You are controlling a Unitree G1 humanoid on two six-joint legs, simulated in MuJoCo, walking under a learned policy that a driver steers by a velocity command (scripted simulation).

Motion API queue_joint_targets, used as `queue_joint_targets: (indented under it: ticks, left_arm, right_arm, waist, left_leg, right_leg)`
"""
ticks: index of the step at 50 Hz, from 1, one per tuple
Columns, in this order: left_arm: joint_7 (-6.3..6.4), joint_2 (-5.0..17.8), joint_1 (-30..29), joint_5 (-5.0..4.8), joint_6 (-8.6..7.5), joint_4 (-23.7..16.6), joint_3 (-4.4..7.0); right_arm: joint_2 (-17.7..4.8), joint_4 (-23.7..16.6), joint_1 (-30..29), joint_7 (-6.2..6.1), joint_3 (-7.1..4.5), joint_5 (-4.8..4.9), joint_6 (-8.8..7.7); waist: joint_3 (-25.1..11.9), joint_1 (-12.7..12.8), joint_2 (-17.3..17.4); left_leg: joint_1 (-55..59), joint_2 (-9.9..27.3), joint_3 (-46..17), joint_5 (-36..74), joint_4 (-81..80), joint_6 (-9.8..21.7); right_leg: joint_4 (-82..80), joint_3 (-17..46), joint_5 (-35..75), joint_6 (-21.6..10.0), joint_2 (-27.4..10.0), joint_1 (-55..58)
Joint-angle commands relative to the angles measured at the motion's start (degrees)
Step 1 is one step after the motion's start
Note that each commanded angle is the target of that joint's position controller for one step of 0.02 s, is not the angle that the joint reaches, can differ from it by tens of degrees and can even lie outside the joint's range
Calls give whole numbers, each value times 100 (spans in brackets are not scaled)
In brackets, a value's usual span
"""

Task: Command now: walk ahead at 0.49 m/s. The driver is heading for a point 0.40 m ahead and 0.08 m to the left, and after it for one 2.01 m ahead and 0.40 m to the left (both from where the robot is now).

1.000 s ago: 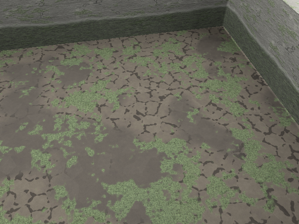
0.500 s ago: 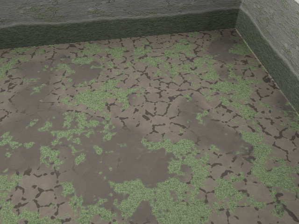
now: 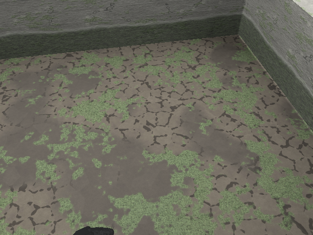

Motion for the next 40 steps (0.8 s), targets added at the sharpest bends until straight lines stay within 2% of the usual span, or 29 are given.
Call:
queue_joint_targets:
  ticks: [1,2,4,5,7,8,10,12,13,14,15,16,18,19,20,22,23,25,26,27,28,29,30,32,34,36,37,39,40]
  left_arm:
    - [-52,332,-605,61,-152,-586,98]
    - [51,392,-380,-11,-140,-452,111]
    - [72,389,-675,-44,-84,-563,107]
    - [-25,325,-866,-24,-109,-698,81]
    - [-53,326,-623,52,-160,-617,88]
    - [49,393,-392,-20,-150,-479,104]
    - [-27,333,-868,-18,-136,-712,80]
    - [-54,330,-629,41,-167,-636,82]
    - [45,397,-404,-33,-151,-501,98]
    - [-38,347,-831,-8,-163,-702,78]
    - [49,374,-465,-34,-145,-544,93]
    - [-40,344,-839,-20,-153,-719,70]
    - [37,384,-422,-32,-154,-532,86]
    - [49,412,-619,-61,-126,-598,94]
    - [-45,332,-854,-29,-148,-756,65]
    - [-67,321,-604,42,-188,-677,69]
    - [32,388,-385,-34,-172,-541,88]
    - [-46,322,-846,-26,-160,-773,62]
    - [-66,289,-659,29,-177,-719,61]
    - [26,374,-394,-31,-161,-564,82]
    - [-56,335,-789,-12,-174,-754,64]
    - [32,350,-429,-31,-165,-590,80]
    - [-53,323,-794,-9,-177,-764,59]
    - [27,362,-387,-29,-175,-573,78]
    - [-52,312,-819,-24,-164,-793,57]
    - [-73,299,-571,47,-200,-711,62]
    - [27,365,-354,-32,-183,-573,81]
    - [-49,304,-817,-22,-171,-802,57]
    - [-69,273,-630,33,-187,-747,56]
  right_arm:
    - [-389,-596,-587,-18,-124,-17,-66]
    - [-382,-458,-230,-24,-138,-45,-125]
    - [-312,-479,-356,-12,-95,-35,-144]
    - [-321,-610,-676,-17,-86,2,-86]
    - [-387,-574,-540,-22,-131,-38,-53]
    - [-386,-440,-190,-29,-148,-57,-115]
    - [-323,-594,-650,-27,-98,-12,-74]
    - [-387,-570,-565,-28,-143,-40,-41]
    - [-368,-443,-231,-30,-150,-58,-98]
    - [-293,-588,-617,-29,-103,-22,-51]
    - [-378,-437,-289,-30,-151,-56,-107]
    - [-306,-591,-666,-28,-107,-11,-49]
    - [-352,-439,-284,-26,-150,-56,-92]
    - [-296,-468,-356,-20,-118,-46,-104]
    - [-281,-590,-717,-25,-92,-17,-53]
    - [-366,-558,-626,-26,-146,-40,-35]
    - [-348,-435,-295,-30,-153,-54,-96]
    - [-287,-580,-744,-27,-101,-12,-58]
    - [-356,-552,-700,-25,-138,-34,-42]
    - [-359,-429,-337,-27,-157,-49,-96]
    - [-270,-577,-707,-27,-99,-16,-43]
    - [-338,-420,-356,-30,-142,-56,-105]
    - [-290,-566,-717,-26,-107,-10,-52]
    - [-336,-417,-340,-27,-149,-50,-98]
    - [-267,-565,-763,-25,-90,-15,-54]
    - [-353,-534,-663,-24,-143,-38,-35]
    - [-333,-410,-326,-29,-149,-52,-96]
    - [-279,-555,-764,-26,-99,-13,-57]
    - [-350,-529,-719,-24,-135,-35,-40]
  waist:
    - [-337,127,16]
    - [-774,-28,-58]
    - [-274,-42,-156]
    - [24,88,-66]
    - [-390,107,-12]
    - [-825,-46,-85]
    - [-56,69,-66]
    - [-407,98,7]
    - [-803,-52,-88]
    - [-158,42,-95]
    - [-734,-32,-56]
    - [-76,49,-72]
    - [-755,-50,-77]
    - [-358,-81,-177]
    - [-31,70,-74]
    - [-408,105,27]
    - [-804,-44,-74]
    - [-50,76,-45]
    - [-333,127,49]
    - [-713,-33,-48]
    - [-92,66,-76]
    - [-727,-14,-47]
    - [-89,69,-48]
    - [-766,-32,-62]
    - [-36,89,-63]
    - [-414,123,29]
    - [-812,-32,-74]
    - [-55,87,-47]
    - [-337,138,45]
  left_leg:
    - [105,369,-489,1260,-500,28]
    - [394,227,-345,161,-547,5]
    - [218,193,-335,118,-564,9]
    - [14,332,-455,1170,-505,1]
    - [174,355,-452,1308,-415,-3]
    - [460,220,-312,206,-469,-22]
    - [57,329,-429,1170,-466,-24]
    - [206,334,-422,1274,-364,-26]
    - [471,211,-288,190,-421,-44]
    - [99,324,-405,1183,-416,-46]
    - [443,206,-298,134,-434,-39]
    - [83,314,-405,1153,-406,-46]
    - [467,212,-293,156,-399,-47]
    - [309,185,-296,135,-434,-48]
    - [75,334,-420,1152,-410,-45]
    - [221,338,-432,1238,-331,-39]
    - [486,218,-299,164,-390,-56]
    - [75,328,-431,1130,-413,-48]
    - [187,345,-452,1205,-357,-31]
    - [458,212,-315,167,-390,-49]
    - [86,330,-434,1184,-396,-54]
    - [450,230,-334,151,-424,-40]
    - [86,323,-446,1170,-404,-45]
    - [473,220,-324,166,-396,-47]
    - [64,335,-452,1164,-413,-44]
    - [217,336,-464,1252,-334,-38]
    - [485,218,-326,175,-391,-56]
    - [65,323,-460,1140,-416,-46]
    - [179,340,-481,1217,-359,-29]
  right_leg:
    - [-445,263,1751,-143,-433,-135]
    - [-694,504,734,-160,-427,10]
    - [-806,593,500,-171,-457,-271]
    - [-522,326,1569,-161,-463,-361]
    - [-429,276,1836,-169,-439,-165]
    - [-686,524,809,-185,-435,-17]
    - [-502,332,1669,-182,-465,-329]
    - [-429,285,1891,-180,-455,-190]
    - [-694,544,834,-193,-447,-84]
    - [-469,317,1768,-191,-461,-303]
    - [-720,578,767,-200,-464,-117]
    - [-493,328,1724,-191,-476,-372]
    - [-712,566,780,-202,-461,-146]
    - [-810,616,578,-200,-472,-346]
    - [-521,343,1607,-184,-466,-452]
    - [-446,291,1828,-185,-461,-261]
    - [-715,551,768,-196,-452,-145]
    - [-528,339,1596,-186,-474,-431]
    - [-467,306,1740,-186,-468,-306]
    - [-731,550,716,-193,-461,-197]
    - [-495,300,1641,-181,-459,-422]
    - [-731,557,662,-194,-453,-183]
    - [-499,306,1636,-188,-473,-397]
    - [-712,539,713,-198,-457,-170]
    - [-516,314,1550,-180,-467,-464]
    - [-441,263,1771,-183,-464,-277]
    - [-707,520,716,-191,-453,-158]
    - [-519,311,1549,-184,-478,-437]
    - [-458,280,1692,-185,-473,-315]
